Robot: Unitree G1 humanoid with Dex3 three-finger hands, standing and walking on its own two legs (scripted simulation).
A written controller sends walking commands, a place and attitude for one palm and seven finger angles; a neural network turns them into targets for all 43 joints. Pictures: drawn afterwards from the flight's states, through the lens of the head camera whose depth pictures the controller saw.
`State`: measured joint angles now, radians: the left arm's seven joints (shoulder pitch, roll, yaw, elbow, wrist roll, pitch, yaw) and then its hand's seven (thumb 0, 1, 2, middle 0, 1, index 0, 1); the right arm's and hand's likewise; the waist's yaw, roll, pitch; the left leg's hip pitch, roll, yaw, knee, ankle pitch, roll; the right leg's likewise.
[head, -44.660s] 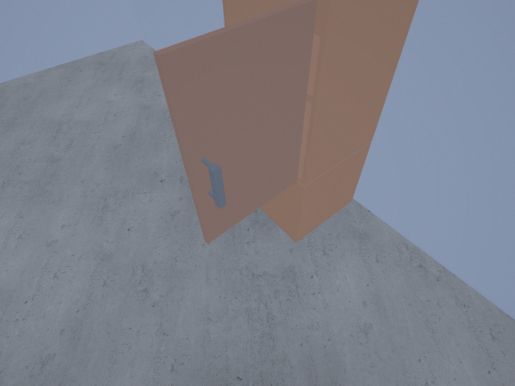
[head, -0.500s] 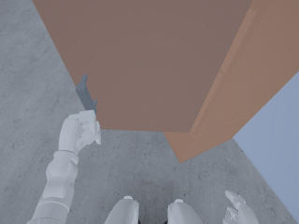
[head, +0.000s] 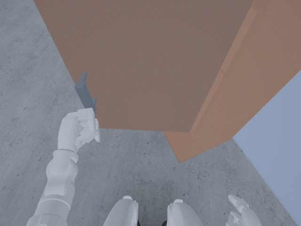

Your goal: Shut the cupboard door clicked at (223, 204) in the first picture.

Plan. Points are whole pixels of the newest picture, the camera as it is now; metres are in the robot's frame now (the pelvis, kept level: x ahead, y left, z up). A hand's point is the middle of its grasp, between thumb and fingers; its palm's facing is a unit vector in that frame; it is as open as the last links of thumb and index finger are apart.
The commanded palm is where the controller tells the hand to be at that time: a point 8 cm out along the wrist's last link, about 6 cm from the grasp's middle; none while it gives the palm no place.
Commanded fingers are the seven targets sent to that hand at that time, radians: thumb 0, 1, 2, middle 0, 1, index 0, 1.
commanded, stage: push the door shut along its arc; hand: left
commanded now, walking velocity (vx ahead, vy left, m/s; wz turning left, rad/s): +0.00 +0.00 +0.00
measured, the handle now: (88, 94) +0.46 +0.21 +0.03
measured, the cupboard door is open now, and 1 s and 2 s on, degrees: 63 49 38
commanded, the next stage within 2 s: pull the fist back off the door in 1.88 s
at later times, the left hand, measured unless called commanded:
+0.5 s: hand (96, 111) +0.40 +0.17 +0.03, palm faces -0.13 -0.99 -0.03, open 3.1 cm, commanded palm +0.40 +0.21 +0.04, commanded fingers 0.00 0.90 0.90 -1.30 -1.50 -1.30 -1.50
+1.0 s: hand (109, 93) +0.47 +0.15 +0.03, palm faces -0.27 -0.96 -0.04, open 3.1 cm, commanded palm +0.48 +0.18 +0.04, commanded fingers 0.00 0.90 0.90 -1.30 -1.50 -1.30 -1.50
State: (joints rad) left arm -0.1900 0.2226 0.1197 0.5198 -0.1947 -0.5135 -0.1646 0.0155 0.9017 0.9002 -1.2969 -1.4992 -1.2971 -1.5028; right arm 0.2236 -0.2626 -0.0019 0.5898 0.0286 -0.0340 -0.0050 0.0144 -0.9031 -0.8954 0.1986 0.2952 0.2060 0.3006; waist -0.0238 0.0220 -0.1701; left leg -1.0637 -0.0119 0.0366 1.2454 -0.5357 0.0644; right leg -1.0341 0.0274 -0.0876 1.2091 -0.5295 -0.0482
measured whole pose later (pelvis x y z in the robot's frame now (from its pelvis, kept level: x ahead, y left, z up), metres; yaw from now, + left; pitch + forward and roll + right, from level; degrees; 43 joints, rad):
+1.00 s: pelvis -0.01 +0.01 -0.02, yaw -1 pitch +26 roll -5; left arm -0.86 0.41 0.17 1.14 -0.15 -0.45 -0.37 0.02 0.90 0.90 -1.30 -1.50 -1.30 -1.50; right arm 0.30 -0.29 0.02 0.66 0.04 -0.02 0.00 0.01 -0.90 -0.90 0.20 0.30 0.21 0.30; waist -0.14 0.04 -0.16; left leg -1.25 -0.01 0.02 1.33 -0.53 0.09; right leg -1.20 0.03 -0.11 1.26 -0.51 -0.03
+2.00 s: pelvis -0.01 -0.01 -0.05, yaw -2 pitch +31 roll -5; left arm -1.24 0.55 0.12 1.28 -0.10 -0.25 -0.48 0.05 1.04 1.03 -1.29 -1.50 -1.29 -1.50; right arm 0.31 -0.30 0.04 0.71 0.00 -0.10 -0.02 0.01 -0.90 -0.90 0.20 0.30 0.21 0.30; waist -0.22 0.05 -0.15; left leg -1.42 0.02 -0.01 1.44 -0.56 0.05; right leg -1.36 0.06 -0.14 1.36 -0.54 -0.07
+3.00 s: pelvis +0.01 -0.02 -0.01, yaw +0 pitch +24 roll +0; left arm -0.77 0.18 0.16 1.10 -0.01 -0.56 0.11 0.01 0.90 0.90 -1.30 -1.50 -1.30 -1.50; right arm 0.24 -0.24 -0.02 0.63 -0.03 0.05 0.07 0.01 -0.91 -0.90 0.20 0.29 0.20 0.30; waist -0.12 0.03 -0.18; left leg -1.14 0.00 0.04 1.25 -0.54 0.04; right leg -1.13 0.04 -0.08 1.23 -0.54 -0.07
